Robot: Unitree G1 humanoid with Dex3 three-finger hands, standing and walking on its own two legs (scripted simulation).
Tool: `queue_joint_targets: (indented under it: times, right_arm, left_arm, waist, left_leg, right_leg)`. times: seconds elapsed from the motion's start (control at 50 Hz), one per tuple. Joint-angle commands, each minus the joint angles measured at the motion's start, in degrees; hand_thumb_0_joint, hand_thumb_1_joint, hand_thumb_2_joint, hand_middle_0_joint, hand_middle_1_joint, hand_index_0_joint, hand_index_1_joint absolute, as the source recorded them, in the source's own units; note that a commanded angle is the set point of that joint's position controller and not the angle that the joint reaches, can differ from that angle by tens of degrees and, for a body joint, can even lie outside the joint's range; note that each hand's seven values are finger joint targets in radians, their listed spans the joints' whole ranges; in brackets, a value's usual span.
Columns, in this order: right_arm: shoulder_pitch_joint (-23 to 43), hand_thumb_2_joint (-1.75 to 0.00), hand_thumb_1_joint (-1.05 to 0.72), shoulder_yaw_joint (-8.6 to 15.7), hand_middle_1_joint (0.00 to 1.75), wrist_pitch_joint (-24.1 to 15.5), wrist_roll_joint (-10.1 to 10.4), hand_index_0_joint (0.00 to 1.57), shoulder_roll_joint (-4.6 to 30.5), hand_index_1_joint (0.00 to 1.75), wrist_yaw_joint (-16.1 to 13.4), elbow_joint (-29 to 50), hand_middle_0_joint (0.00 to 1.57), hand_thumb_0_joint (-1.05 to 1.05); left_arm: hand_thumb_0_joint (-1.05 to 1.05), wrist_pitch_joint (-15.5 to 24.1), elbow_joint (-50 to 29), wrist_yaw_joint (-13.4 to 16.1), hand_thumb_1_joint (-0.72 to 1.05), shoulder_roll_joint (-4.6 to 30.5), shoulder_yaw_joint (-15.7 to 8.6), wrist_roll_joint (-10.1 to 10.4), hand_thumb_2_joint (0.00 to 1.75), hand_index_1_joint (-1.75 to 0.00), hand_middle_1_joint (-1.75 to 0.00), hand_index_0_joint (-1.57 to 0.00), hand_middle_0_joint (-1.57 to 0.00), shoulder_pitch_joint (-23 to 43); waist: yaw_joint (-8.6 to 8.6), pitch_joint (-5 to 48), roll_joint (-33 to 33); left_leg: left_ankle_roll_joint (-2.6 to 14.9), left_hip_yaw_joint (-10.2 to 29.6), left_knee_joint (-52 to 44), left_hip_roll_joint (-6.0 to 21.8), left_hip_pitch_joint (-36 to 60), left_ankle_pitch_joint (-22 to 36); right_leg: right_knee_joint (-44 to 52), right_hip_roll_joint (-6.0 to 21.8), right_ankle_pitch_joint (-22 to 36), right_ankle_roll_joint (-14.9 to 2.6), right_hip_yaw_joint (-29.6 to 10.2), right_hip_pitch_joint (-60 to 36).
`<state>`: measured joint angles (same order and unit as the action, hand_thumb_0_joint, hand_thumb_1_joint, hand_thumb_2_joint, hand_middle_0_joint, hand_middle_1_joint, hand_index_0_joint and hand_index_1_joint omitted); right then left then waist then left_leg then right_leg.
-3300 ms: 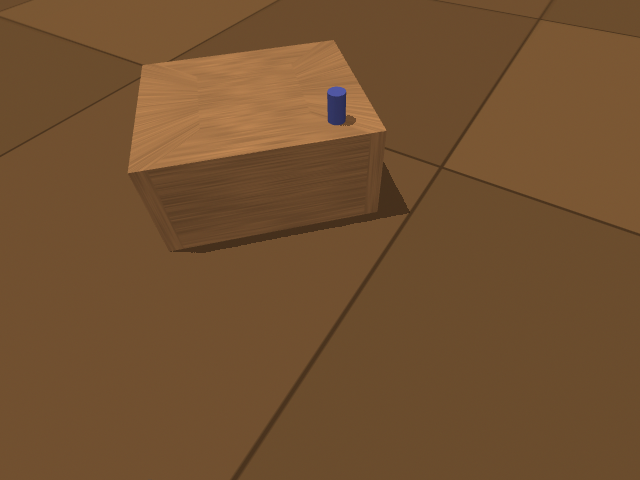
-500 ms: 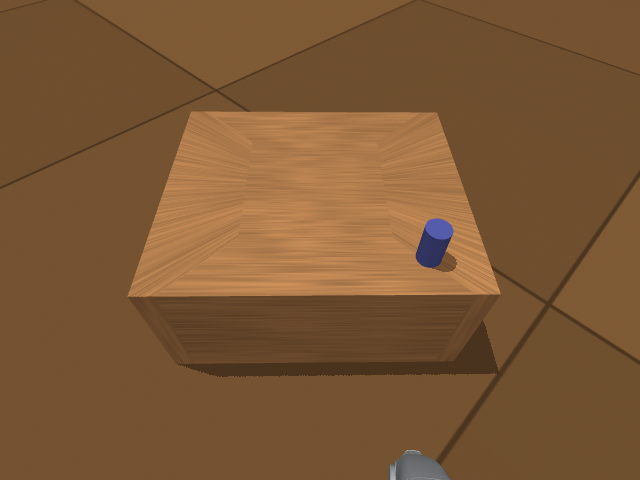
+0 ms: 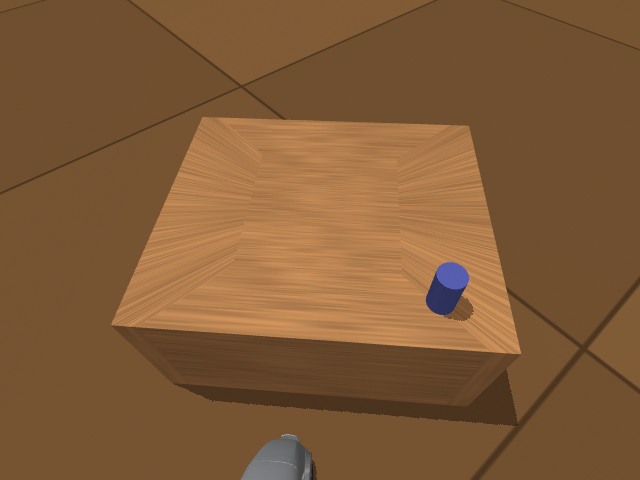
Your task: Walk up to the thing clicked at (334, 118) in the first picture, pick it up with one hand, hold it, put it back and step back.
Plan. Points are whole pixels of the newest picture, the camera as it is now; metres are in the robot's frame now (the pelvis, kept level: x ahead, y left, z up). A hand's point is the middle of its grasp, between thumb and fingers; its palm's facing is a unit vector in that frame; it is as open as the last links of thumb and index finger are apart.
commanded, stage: walk up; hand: right
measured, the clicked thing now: (446, 289) +0.53 -0.19 -0.29
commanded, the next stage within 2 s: stand in 1.68 s
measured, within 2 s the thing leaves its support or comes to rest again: neither
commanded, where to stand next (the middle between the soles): +0.11 +0.02 m, yaw +0 degrees
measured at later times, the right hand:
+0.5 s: hand out of the picture +0.14 -0.26 -0.16, palm faces -0.03 +0.94 -0.33, open 7.4 cm
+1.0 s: hand out of the picture +0.13 -0.24 -0.13, palm faces -0.03 +0.94 -0.35, open 7.4 cm
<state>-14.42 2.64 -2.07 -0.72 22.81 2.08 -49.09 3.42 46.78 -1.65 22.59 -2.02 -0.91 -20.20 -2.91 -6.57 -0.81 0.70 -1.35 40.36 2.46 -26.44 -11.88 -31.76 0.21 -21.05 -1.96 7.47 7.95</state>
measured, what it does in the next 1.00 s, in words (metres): steps on the spot: left foot, then right foot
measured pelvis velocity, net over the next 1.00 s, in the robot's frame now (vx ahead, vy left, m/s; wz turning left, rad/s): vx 0.04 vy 0.01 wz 0.02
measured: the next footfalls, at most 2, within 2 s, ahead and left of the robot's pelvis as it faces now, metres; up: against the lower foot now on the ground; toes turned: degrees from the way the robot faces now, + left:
left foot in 0.04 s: +0.10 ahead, +0.14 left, +0.00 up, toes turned +0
right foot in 0.38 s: +0.08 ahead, -0.15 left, +0.00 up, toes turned -2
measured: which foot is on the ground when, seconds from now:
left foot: up 0.00-0.02, down 0.04-1.00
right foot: down 0.00-0.08, up 0.10-0.36, down 0.38-1.00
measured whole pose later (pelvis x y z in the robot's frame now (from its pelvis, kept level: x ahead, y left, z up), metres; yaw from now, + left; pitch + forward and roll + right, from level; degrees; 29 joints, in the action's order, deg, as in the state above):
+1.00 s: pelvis +0.04 +0.01 +0.01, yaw +1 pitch -3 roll -1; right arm -6.0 0.3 -0.3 -0.2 20.1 1.6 -63.3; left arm 1.9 62.0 -0.4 21.1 0.5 -0.7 -5.4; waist 0.1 -2.3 0.8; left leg -0.7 0.8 27.4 1.4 -12.3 -12.5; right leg -24.7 3.6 -13.4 2.9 2.2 8.5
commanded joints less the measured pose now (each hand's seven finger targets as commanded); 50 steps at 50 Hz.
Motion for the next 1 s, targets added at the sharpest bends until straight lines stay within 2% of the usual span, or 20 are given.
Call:
queue_joint_targets:
  times: [0.0, 0.02, 0.04, 0.06, 0.08, 0.16, 0.28, 0.34, 0.36, 0.38, 0.4, 0.42, 0.48, 0.54, 0.58, 0.6, 0.66, 0.7, 0.78, 0.98]
  right_arm:
    - [-3.1, -0.9, -0.9, 2.8, 0.3, -2.1, -0.1, 0.2, 8.6, 0.3, -1.5, 2.7, 0.2, 0.0]
    - [-6.1, -0.9, -0.9, 3.5, 0.3, -2.4, -0.3, 0.2, 10.8, 0.3, -1.9, 1.9, 0.2, 0.0]
    - [-9.0, -0.9, -0.9, 4.7, 0.3, -2.6, -0.7, 0.2, 15.6, 0.3, -2.4, 2.1, 0.2, 0.0]
    - [-7.8, -0.9, -0.9, 4.1, 0.3, -2.8, 0.0, 0.2, 15.8, 0.3, -2.7, 3.5, 0.2, 0.0]
    - [-5.9, -0.9, -0.9, 4.7, 0.3, -2.4, 1.3, 0.2, 16.7, 0.3, -2.7, 3.0, 0.2, 0.0]
    - [3.6, -0.9, -0.9, 3.2, 0.3, -1.5, 0.6, 0.2, 13.6, 0.3, -3.0, 4.4, 0.2, 0.0]
    - [5.9, -0.9, -0.9, 3.3, 0.3, 0.6, -1.1, 0.2, 14.1, 0.3, -1.6, 4.1, 0.2, 0.0]
    - [8.7, -0.9, -0.9, 2.8, 0.3, 2.3, -0.6, 0.2, 12.0, 0.3, -1.0, 4.5, 0.2, 0.0]
    - [8.6, -0.9, -0.9, 2.4, 0.3, 2.6, -0.4, 0.2, 10.9, 0.3, -1.0, 4.3, 0.2, 0.0]
    - [8.2, -0.9, -0.9, 1.8, 0.3, 2.8, 0.0, 0.2, 8.3, 0.3, -1.0, 4.0, 0.2, 0.0]
    - [9.0, -0.9, -0.9, 1.3, 0.3, 2.9, 0.2, 0.2, 6.6, 0.3, -1.0, 3.9, 0.2, 0.0]
    - [9.1, -0.9, -0.9, 2.5, 0.3, 3.1, -0.3, 0.2, 10.3, 0.3, -1.4, 2.5, 0.2, 0.0]
    - [6.6, -0.9, -0.9, 2.5, 0.3, 2.4, 0.6, 0.2, 9.4, 0.3, -0.8, -1.0, 0.2, 0.0]
    - [4.6, -0.9, -0.9, 1.7, 0.3, 1.6, 0.5, 0.2, 8.5, 0.3, -0.8, -2.8, 0.2, 0.0]
    - [4.3, -0.9, -0.9, 2.0, 0.3, 0.6, 0.3, 0.2, 10.0, 0.3, -1.5, -4.3, 0.2, 0.0]
    - [4.4, -0.9, -0.9, 2.3, 0.3, 0.3, 0.0, 0.2, 11.6, 0.3, -1.8, -4.5, 0.2, 0.0]
    - [9.8, -0.9, -0.9, 1.8, 0.3, 0.4, 0.9, 0.2, 12.4, 0.3, -1.4, -5.2, 0.2, 0.0]
    - [9.3, -0.9, -0.9, 1.0, 0.3, 0.6, 0.5, 0.2, 11.0, 0.3, -1.4, -6.3, 0.2, 0.0]
    - [10.8, -0.9, -0.9, 0.7, 0.3, 0.4, 0.2, 0.2, 11.8, 0.3, -1.3, -8.8, 0.2, 0.0]
    - [11.8, -0.9, -0.9, 0.2, 0.3, 0.1, 0.5, 0.2, 10.3, 0.3, -1.7, -11.3, 0.2, 0.0]
  left_arm:
    - [0.0, 0.6, -4.8, 1.8, 0.9, 13.7, -3.1, 0.9, 0.9, -0.3, -0.3, -0.2, -0.2, 3.5]
    - [0.0, 0.5, -5.0, 1.9, 0.9, 12.0, -2.5, 1.1, 0.9, -0.3, -0.3, -0.2, -0.2, 3.2]
    - [0.0, 0.6, -5.8, 2.0, 0.9, 8.9, -1.9, 1.7, 0.9, -0.3, -0.3, -0.2, -0.2, 1.3]
    - [0.0, -0.4, -4.1, 2.3, 0.9, 7.8, -1.8, 2.4, 0.9, -0.3, -0.3, -0.2, -0.2, -2.9]
    - [0.0, -1.6, -2.3, 3.0, 0.9, 11.0, -2.4, 1.8, 0.9, -0.3, -0.3, -0.2, -0.2, -3.2]
    - [0.0, -2.7, 0.7, 1.7, 0.9, 12.0, -2.6, 0.8, 0.9, -0.3, -0.3, -0.2, -0.2, -1.2]
    - [0.0, -1.6, 4.5, 2.4, 0.9, 10.5, -2.6, 0.6, 0.9, -0.3, -0.3, -0.2, -0.2, -1.5]
    - [0.0, -0.9, 6.6, 3.1, 0.9, 10.7, -3.0, 0.0, 0.9, -0.3, -0.3, -0.2, -0.2, -2.8]
    - [0.0, -0.6, 6.3, 3.3, 0.9, 11.3, -3.3, -0.2, 0.9, -0.3, -0.3, -0.2, -0.2, -2.5]
    - [0.0, -0.2, 5.8, 3.4, 0.9, 13.1, -3.6, -1.1, 0.9, -0.3, -0.3, -0.2, -0.2, -0.8]
    - [0.0, 0.4, 4.3, 3.5, 0.9, 17.4, -4.2, -1.7, 0.9, -0.3, -0.3, -0.2, -0.2, 3.2]
    - [0.0, 0.2, 3.4, 3.6, 0.9, 20.2, -4.4, -1.6, 0.9, -0.3, -0.3, -0.2, -0.2, 8.8]
    - [0.0, 0.9, 3.1, 3.6, 0.9, 14.4, -2.9, -1.1, 0.9, -0.3, -0.3, -0.2, -0.2, 12.0]
    - [0.0, 0.9, 4.1, 2.9, 0.9, 14.8, -2.6, -0.7, 0.9, -0.3, -0.3, -0.2, -0.2, 11.8]
    - [0.0, 0.2, 4.7, 2.6, 0.9, 12.4, -1.9, 0.1, 0.9, -0.3, -0.3, -0.2, -0.2, 10.5]
    - [0.0, 0.1, 4.6, 2.6, 0.9, 11.3, -1.5, 0.5, 0.9, -0.3, -0.3, -0.2, -0.2, 9.9]
    - [0.0, -0.5, 7.7, 3.0, 0.9, 11.7, -1.2, 0.4, 0.9, -0.3, -0.3, -0.2, -0.2, 9.0]
    - [0.0, -0.6, 7.6, 2.6, 0.9, 12.8, -1.4, 0.4, 0.9, -0.3, -0.3, -0.2, -0.2, 12.3]
    - [0.0, -1.1, 9.3, 2.4, 0.9, 11.2, -0.4, 0.8, 0.9, -0.3, -0.3, -0.2, -0.2, 13.5]
    - [0.0, -0.6, 12.9, 2.1, 0.9, 11.4, -0.4, 0.4, 0.9, -0.3, -0.3, -0.2, -0.2, 17.2]
  waist:
    - [4.04, 6.1, 3.9]
    - [5.78, 8.9, -0.2]
    - [6.56, 13.2, -11.2]
    - [3.98, 14.9, -10.0]
    - [3.9, 15.3, -9.0]
    - [1.9, 5.9, -7.2]
    - [2.77, 7.1, -11.8]
    - [0.94, 8.0, -6.8]
    - [0.36, 8.3, -4.1]
    - [0.59, 6.4, 3.3]
    - [1.35, 2.6, 12.0]
    - [2.16, -0.6, 12.2]
    - [4.01, 1.5, 9.3]
    - [3.81, 6.9, 11.5]
    - [3.46, 10.7, 8.1]
    - [2.84, 12.3, 5.6]
    - [0.75, 11.8, 2.1]
    - [2.27, 9.0, 2.3]
    - [1.82, 6.1, -4.6]
    - [2.85, 8.7, -2.1]
  left_leg:
    - [2.76, -2.4, -8.2, -2.3, 16.9, 9.4]
    - [4.61, 0.2, -11.0, -0.9, 22.7, 15.6]
    - [9.44, 14.9, -13.1, 10.5, 29.2, 27.4]
    - [15.62, 27.9, -15.2, 19.4, 30.0, 34.8]
    - [19.75, 31.4, -16.6, 22.5, 27.7, 23.8]
    - [10.23, 13.0, -22.7, 10.7, 7.9, -3.4]
    - [11.48, 11.3, -20.4, 9.8, 5.6, -10.8]
    - [8.36, 9.9, -15.9, 7.7, 0.0, -16.4]
    - [6.51, 8.7, -13.3, 6.4, -0.3, -18.3]
    - [3.79, 6.6, -7.2, 3.6, -2.9, -18.7]
    - [0.7, 3.3, 1.3, -2.2, -4.5, -17.3]
    - [0.27, 5.2, 8.4, -0.5, 0.8, -17.4]
    - [0.57, 4.1, 2.6, -0.3, 5.6, -10.9]
    - [0.5, 1.1, -7.0, -1.4, 13.0, -6.3]
    - [1.27, 4.5, -12.9, 0.7, 18.6, 7.4]
    - [2.64, 9.1, -12.8, 4.5, 20.0, 14.9]
    - [4.42, 11.7, -13.0, 6.6, 12.0, 5.1]
    - [2.2, 7.4, -13.7, 2.7, 11.0, 0.8]
    - [2.31, 11.7, -21.1, 5.1, 8.7, -5.4]
    - [1.07, 7.3, -20.1, 3.9, 14.8, 6.2]
  right_leg:
    - [-2.7, 11.7, 36.7, -5.83, -5.6, 8.5]
    - [-10.2, 8.6, 33.8, -3.73, -3.7, 9.8]
    - [-24.1, 2.8, 19.2, -0.24, -1.4, 16.4]
    - [-29.4, -2.5, -11.7, 0.96, -5.7, 19.5]
    - [-33.3, 1.2, -15.5, 0.17, -8.2, 18.8]
    - [-25.9, 3.0, -6.9, -0.25, -9.6, 13.9]
    - [-10.7, 1.6, -2.4, 2.14, -4.7, 8.5]
    - [-1.2, 0.2, 4.2, 1.37, -3.9, 0.3]
    - [2.7, 1.4, 3.3, 0.54, -6.1, -0.2]
    - [9.0, 7.9, -5.0, -1.76, -17.1, 2.5]
    - [17.7, 18.5, -13.8, -6.47, -34.1, 9.5]
    - [18.2, 23.0, -13.2, -10.72, -36.2, 18.8]
    - [12.4, 14.7, 4.9, -6.87, -20.3, 13.4]
    - [5.8, 12.0, 17.0, -4.76, -15.7, 9.0]
    - [-0.3, 9.3, 23.4, -1.8, -11.5, 7.3]
    - [-2.6, 7.3, 20.7, -0.27, -9.9, 7.9]
    - [4.1, 5.4, 5.6, 0.33, -9.4, 1.5]
    - [6.3, 7.5, 5.4, -1.03, -12.1, 3.1]
    - [5.7, 4.7, 3.8, -0.06, -7.8, 2.4]
    - [12.0, 6.9, 14.0, 0.7, -8.9, -1.6]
